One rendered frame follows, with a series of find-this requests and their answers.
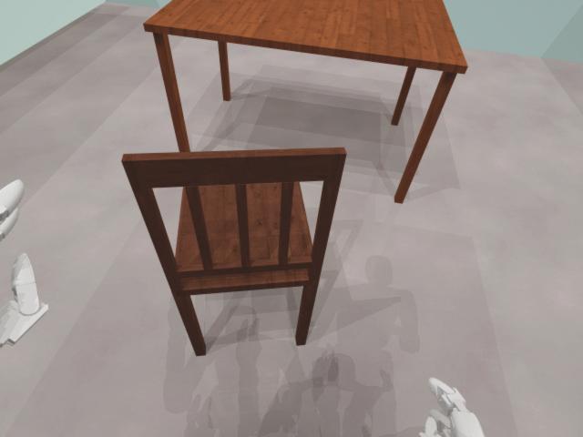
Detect left robot hand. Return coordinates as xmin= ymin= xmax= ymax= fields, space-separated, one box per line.
xmin=0 ymin=179 xmax=48 ymax=349

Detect chair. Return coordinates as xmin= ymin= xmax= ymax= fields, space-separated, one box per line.
xmin=121 ymin=147 xmax=347 ymax=356

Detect table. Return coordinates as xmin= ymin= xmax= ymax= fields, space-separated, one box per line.
xmin=143 ymin=0 xmax=468 ymax=204

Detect right robot hand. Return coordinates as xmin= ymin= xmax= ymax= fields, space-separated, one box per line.
xmin=419 ymin=378 xmax=485 ymax=437

